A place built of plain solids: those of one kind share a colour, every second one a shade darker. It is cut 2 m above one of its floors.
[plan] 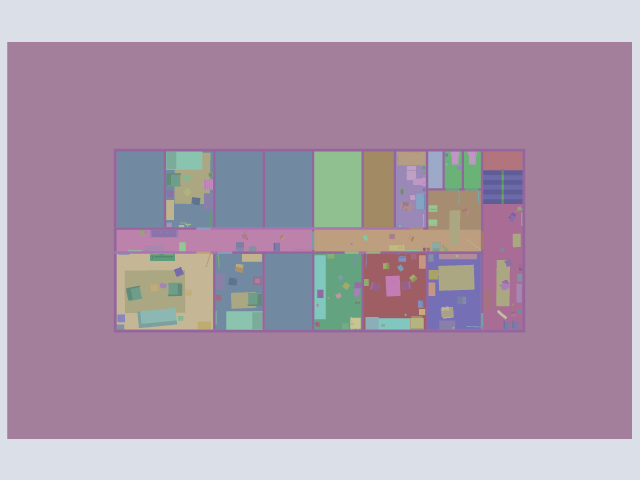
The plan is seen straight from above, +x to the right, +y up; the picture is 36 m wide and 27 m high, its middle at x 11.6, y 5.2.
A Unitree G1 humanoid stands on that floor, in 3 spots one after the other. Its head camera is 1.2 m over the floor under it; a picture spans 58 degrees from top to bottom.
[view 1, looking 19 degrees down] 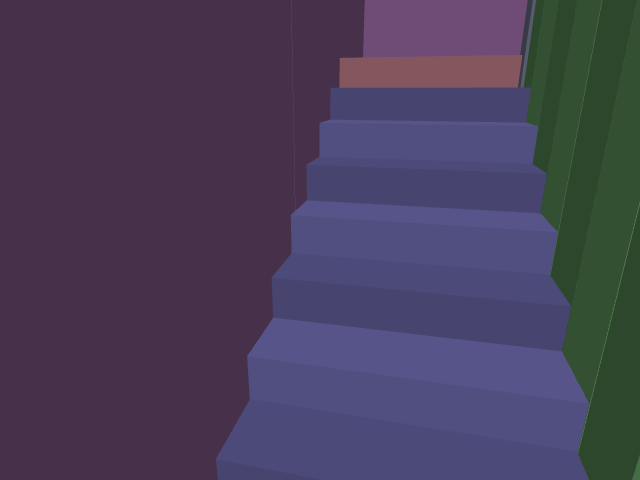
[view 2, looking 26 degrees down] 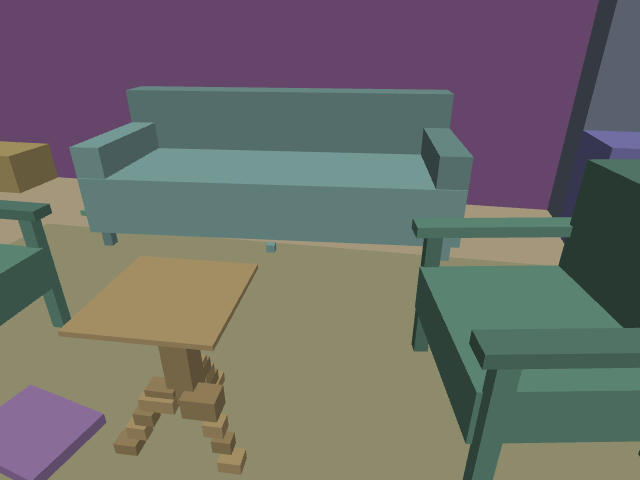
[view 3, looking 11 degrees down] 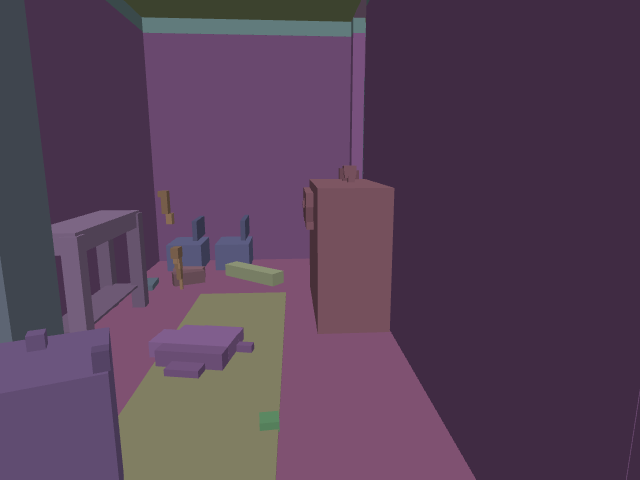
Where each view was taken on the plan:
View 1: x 21.30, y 6.32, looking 103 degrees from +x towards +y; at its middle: stair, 1.86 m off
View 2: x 1.68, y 3.42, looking -79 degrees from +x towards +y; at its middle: sofa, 2.47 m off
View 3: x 21.47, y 5.17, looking -94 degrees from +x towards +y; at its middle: chest_drawers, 2.83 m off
